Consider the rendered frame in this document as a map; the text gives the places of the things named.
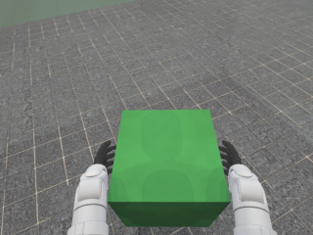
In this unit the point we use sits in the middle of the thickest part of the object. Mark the robot right forearm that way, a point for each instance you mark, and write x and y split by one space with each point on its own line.
250 208

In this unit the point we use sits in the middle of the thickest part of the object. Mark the robot left forearm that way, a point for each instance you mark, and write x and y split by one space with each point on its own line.
91 203

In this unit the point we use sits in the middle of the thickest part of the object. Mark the carton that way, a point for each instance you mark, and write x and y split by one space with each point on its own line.
167 170

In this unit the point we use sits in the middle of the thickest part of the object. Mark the left robot hand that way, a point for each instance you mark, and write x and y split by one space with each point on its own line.
102 156

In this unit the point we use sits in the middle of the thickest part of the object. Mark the right robot hand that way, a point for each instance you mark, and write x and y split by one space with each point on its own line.
232 156

